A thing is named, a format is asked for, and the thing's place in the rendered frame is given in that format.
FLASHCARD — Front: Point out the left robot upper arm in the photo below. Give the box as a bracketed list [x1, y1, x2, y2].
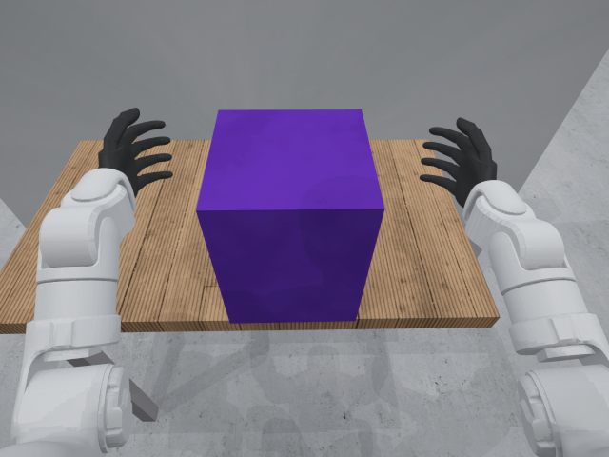
[0, 363, 132, 457]

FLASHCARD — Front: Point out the right robot forearm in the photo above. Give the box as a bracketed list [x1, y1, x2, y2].
[462, 180, 609, 368]

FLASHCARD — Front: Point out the left robot forearm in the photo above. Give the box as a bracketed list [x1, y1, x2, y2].
[10, 168, 136, 445]

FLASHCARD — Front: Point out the robot left hand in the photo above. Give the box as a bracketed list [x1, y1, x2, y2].
[98, 108, 173, 198]

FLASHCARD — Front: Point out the right robot upper arm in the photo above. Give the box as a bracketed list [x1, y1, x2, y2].
[517, 364, 609, 457]

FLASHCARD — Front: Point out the carton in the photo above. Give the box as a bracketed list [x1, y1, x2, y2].
[196, 109, 384, 324]

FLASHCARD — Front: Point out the robot right hand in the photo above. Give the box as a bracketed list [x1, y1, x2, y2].
[420, 118, 497, 208]

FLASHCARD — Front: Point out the table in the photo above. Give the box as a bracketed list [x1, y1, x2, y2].
[0, 139, 500, 422]

